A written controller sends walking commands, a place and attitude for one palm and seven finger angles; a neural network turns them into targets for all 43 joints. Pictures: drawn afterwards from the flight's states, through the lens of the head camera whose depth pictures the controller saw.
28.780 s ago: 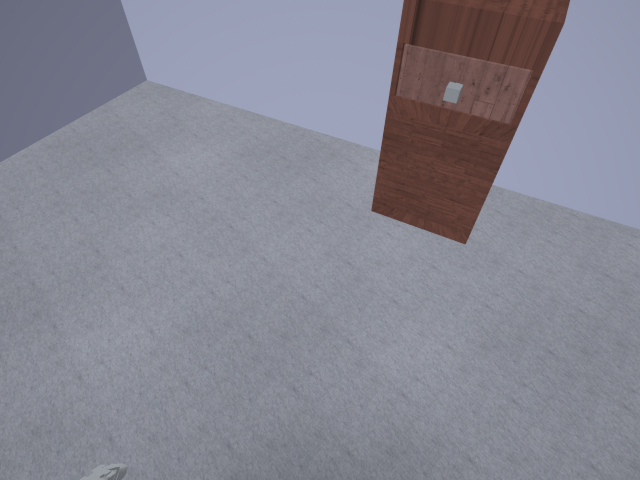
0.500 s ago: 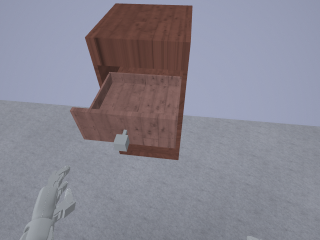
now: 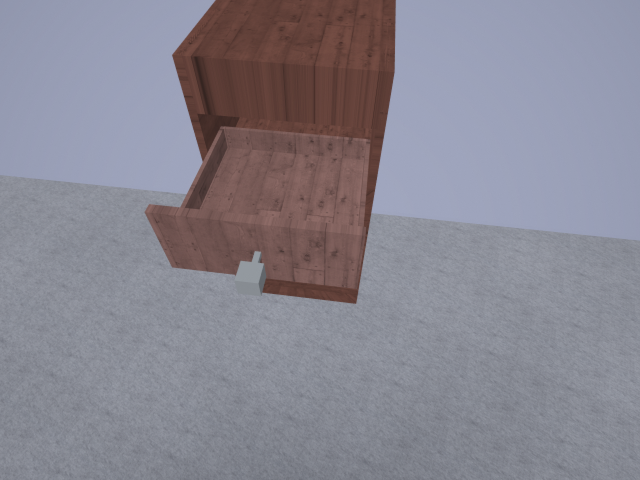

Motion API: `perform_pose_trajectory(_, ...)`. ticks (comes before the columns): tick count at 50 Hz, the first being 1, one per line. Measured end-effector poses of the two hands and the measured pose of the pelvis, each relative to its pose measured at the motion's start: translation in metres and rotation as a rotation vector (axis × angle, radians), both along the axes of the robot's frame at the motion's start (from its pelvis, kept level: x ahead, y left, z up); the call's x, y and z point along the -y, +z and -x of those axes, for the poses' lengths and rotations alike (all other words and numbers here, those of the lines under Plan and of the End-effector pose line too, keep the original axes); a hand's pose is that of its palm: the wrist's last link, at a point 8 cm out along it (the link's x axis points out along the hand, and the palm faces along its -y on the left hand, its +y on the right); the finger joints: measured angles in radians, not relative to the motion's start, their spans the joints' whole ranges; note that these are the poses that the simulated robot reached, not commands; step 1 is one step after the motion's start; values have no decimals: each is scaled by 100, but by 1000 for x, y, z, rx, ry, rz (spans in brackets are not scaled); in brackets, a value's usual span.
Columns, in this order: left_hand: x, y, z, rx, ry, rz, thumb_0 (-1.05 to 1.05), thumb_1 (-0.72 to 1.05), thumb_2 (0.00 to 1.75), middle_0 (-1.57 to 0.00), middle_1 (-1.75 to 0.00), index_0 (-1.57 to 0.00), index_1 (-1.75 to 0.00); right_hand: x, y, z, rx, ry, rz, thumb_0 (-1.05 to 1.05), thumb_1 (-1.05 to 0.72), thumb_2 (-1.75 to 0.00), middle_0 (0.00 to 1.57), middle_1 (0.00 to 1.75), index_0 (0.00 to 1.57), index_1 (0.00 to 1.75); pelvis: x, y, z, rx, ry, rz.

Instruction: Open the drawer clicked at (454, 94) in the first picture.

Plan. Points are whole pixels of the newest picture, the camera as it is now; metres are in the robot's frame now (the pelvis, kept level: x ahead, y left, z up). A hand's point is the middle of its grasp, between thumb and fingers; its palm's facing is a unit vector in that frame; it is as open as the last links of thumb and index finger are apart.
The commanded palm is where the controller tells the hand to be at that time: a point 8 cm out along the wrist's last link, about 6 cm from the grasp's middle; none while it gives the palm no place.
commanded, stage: let the arm hang, fingers relaxed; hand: left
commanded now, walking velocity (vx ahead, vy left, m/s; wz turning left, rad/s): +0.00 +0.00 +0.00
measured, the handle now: (253, 269) +0.47 +0.16 -0.11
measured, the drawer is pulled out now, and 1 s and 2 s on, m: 0.30 0.30 0.30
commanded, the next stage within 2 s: look to check the result in 0.46 s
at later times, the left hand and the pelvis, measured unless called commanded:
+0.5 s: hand out of the picture -0.02 +0.15 -0.18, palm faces +0.04 -0.99 -0.16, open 7.4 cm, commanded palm none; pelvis +0.01 +0.00 +0.00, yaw -1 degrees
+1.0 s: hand out of the picture -0.01 +0.15 -0.18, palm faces +0.04 -0.99 -0.15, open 7.4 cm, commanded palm none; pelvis +0.01 +0.00 +0.00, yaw -1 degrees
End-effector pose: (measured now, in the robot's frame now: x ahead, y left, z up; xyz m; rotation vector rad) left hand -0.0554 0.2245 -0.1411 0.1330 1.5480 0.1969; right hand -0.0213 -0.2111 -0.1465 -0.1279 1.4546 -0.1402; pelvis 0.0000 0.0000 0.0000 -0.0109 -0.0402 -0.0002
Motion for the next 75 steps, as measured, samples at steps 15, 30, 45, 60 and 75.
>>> perform_pose_trajectory(15, 24, -9, -39, 97, -28, 57, 1, 91, 90, -20, -29, -20, -30, -24, -3, 15, -5, -55, -41, 1, -91, -90, 20, 30, 20, 30, -3, 0, -2, 1, -16, -7)
perform_pose_trajectory(30, 23, -8, -30, 58, -12, 50, 1, 91, 90, -19, -29, -20, -30, -17, -1, 23, -47, -67, -21, 1, -91, -90, 19, 30, 20, 30, -1, 0, -8, -5, -14, -5)
perform_pose_trajectory(45, 28, -8, -33, 59, -10, 58, 1, 91, 90, -19, -29, -20, -30, -15, -2, 6, -14, -62, -21, 1, -91, -90, 19, 30, 20, 30, 1, 0, -12, -1, -17, -5)
perform_pose_trajectory(60, 28, -8, -41, 71, -14, 57, 1, 91, 90, -19, -29, -20, -30, -15, -1, 5, -20, -68, -20, 1, -91, -90, 19, 30, 20, 30, 2, 0, -15, -1, -18, -5)
perform_pose_trajectory(75, 27, -8, -37, 51, -14, 62, 1, 91, 90, -19, -29, -20, -30, -16, 1, 12, -47, -73, -17, 1, -91, -90, 19, 30, 20, 30, 1, 1, -16, -3, -18, -5)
